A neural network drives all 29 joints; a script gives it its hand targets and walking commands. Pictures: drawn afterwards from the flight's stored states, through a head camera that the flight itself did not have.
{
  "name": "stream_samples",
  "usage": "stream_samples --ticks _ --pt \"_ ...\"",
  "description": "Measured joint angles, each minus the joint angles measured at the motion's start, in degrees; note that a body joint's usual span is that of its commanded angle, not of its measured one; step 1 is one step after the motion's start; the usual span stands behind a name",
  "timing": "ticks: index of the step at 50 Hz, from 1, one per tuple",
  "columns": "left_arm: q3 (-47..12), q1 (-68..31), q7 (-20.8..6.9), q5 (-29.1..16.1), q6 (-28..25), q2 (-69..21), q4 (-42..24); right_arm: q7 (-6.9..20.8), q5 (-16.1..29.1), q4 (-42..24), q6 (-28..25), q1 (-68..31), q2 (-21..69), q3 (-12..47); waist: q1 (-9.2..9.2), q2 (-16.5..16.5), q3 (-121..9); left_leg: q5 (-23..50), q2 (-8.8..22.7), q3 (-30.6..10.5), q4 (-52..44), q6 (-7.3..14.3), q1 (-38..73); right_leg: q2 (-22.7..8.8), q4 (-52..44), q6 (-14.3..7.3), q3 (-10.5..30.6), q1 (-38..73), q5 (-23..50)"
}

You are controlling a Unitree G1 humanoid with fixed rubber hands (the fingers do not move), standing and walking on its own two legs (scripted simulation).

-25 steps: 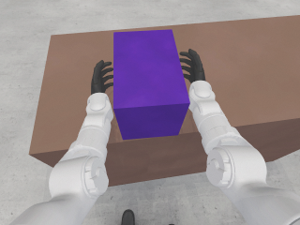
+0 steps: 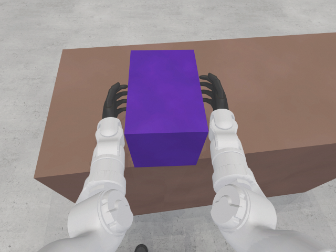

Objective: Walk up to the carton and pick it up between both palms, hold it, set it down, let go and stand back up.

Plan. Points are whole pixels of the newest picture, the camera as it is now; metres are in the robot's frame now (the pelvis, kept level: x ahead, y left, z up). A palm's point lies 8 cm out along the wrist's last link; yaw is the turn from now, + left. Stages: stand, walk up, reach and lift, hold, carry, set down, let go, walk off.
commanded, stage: reach and lift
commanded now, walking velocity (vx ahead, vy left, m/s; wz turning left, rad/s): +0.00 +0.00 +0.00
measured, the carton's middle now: (164, 108) +0.45 +0.02 +0.03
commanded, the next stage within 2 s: none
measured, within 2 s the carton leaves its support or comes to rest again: leaves its support in 1.26 s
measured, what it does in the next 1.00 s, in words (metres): stands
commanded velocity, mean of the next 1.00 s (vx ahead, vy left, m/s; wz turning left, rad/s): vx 0.00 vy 0.00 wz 0.00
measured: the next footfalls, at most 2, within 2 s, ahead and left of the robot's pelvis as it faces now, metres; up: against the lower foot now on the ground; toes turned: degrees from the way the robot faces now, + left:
none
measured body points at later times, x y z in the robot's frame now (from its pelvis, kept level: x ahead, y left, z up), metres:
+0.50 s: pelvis +0.00 +0.00 +0.00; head +0.07 +0.01 +0.45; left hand +0.43 +0.15 +0.05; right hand +0.44 -0.11 +0.07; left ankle +0.03 +0.14 -0.75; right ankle -0.04 -0.11 -0.75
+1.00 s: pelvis +0.00 +0.00 +0.00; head +0.07 +0.01 +0.45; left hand +0.43 +0.15 +0.05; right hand +0.43 -0.11 +0.07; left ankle +0.03 +0.14 -0.75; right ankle -0.04 -0.11 -0.75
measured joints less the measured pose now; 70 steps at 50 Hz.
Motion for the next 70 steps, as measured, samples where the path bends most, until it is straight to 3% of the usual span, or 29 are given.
stream_samples --ticks 20,33,45,57,70 --pt "0.2 0.3 -0.9 -0.9 -0.5 0.0 -0.5 -1.3 0.1 -0.8 -2.2 1.3 0.3 1.8 -0.09 0.4 1.8 1.6 0.0 -0.2 -3.2 -0.1 2.8 0.0 -1.4 -0.2 -0.5 2.1 0.5" --pt "0.2 0.2 -0.3 -0.5 -1.0 -0.1 0.0 -1.0 -1.4 -0.1 -2.9 0.9 0.1 0.8 -0.09 0.3 1.1 2.6 -0.1 0.4 -4.9 0.1 2.9 -0.1 -2.8 0.1 -0.2 1.8 1.6" --pt "-0.2 0.2 0.5 -1.6 -2.3 0.8 2.4 -2.5 -1.5 2.6 -5.1 1.0 -0.6 1.0 -0.10 0.4 -0.6 3.0 0.0 0.4 -5.4 0.1 2.0 0.0 -3.3 0.0 -0.3 0.9 2.0" --pt "-1.9 -0.1 2.6 -4.3 -5.2 2.0 6.6 -4.4 0.8 7.5 -8.2 1.1 -2.9 2.8 -0.49 -0.2 -3.5 3.4 0.3 0.7 -5.4 0.1 -0.3 0.2 -3.2 -0.1 -0.2 -1.6 2.5" --pt "-5.1 0.5 5.3 -7.3 -4.7 3.3 10.1 -5.9 7.0 12.7 -8.1 0.4 -5.8 8.4 -1.50 -1.6 -6.9 2.9 0.8 2.6 -4.2 0.2 -1.4 0.4 -1.3 0.0 1.6 -3.8 2.4"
